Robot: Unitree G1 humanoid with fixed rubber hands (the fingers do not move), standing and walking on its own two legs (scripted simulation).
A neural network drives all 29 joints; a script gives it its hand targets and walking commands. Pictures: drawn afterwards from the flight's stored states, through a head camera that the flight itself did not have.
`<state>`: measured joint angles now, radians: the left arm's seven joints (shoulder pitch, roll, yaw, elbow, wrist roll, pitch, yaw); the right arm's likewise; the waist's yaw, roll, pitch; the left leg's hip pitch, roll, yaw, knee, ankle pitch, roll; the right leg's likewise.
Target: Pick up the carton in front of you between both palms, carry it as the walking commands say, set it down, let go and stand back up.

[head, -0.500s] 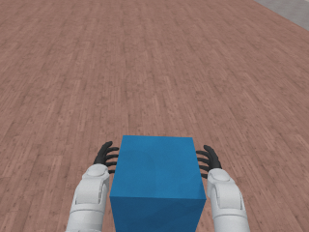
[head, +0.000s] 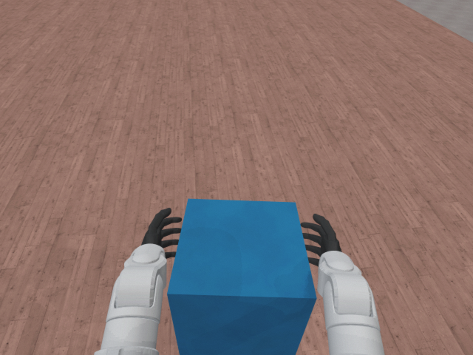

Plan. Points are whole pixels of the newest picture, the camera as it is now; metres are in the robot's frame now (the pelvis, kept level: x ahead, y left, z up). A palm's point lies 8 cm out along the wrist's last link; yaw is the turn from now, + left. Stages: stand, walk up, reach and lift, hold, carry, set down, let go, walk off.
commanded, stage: carry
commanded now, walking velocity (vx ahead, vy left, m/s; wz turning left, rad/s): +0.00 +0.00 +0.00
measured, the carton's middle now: (239, 283) +0.29 +0.00 -0.07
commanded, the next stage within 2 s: hold in 0.44 s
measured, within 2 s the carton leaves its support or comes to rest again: neither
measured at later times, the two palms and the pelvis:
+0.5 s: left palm (158, 254) +0.28 +0.14 +0.04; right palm (336, 262) +0.28 -0.16 +0.04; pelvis +0.00 -0.01 +0.01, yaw -3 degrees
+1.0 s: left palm (162, 237) +0.31 +0.13 +0.05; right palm (343, 284) +0.23 -0.16 +0.06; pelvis -0.01 +0.06 +0.01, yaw -15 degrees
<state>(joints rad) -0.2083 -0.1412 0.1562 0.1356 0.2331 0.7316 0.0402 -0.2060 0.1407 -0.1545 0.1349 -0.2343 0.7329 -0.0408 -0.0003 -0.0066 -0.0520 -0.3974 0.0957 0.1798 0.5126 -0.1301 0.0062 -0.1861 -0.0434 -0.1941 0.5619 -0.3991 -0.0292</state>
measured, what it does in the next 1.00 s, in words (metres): shifts its weight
